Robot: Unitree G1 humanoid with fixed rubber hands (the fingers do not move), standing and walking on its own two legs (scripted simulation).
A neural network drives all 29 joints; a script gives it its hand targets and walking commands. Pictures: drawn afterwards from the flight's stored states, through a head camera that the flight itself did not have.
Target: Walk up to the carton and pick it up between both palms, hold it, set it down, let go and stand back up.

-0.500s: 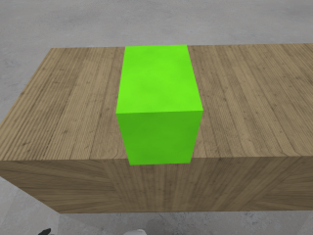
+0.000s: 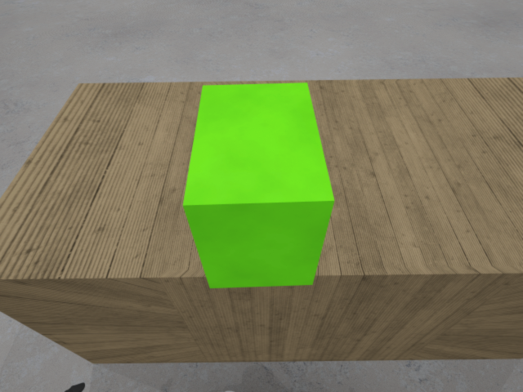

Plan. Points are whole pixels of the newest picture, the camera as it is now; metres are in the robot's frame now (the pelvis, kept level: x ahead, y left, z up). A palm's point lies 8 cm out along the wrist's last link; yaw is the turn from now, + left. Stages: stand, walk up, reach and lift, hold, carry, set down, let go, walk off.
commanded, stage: walk up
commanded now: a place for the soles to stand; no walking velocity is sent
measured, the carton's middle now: (258, 186) +0.46 +0.02 +0.04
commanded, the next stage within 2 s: reach and lift in 1.70 s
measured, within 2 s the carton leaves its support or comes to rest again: neither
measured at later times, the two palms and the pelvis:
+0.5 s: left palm out of the picture +0.12 +0.32 -0.09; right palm out of the picture +0.10 -0.31 -0.11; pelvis +0.03 +0.00 +0.00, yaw +0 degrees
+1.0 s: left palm out of the picture +0.09 +0.33 -0.09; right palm out of the picture +0.07 -0.30 -0.10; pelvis +0.00 +0.01 +0.00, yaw +0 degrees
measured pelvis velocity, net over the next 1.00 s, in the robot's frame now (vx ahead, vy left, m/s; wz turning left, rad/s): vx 0.00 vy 0.01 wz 0.00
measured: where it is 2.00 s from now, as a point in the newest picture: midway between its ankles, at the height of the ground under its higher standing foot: outside the picture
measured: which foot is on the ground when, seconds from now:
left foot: down 0.00-1.00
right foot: down 0.00-1.00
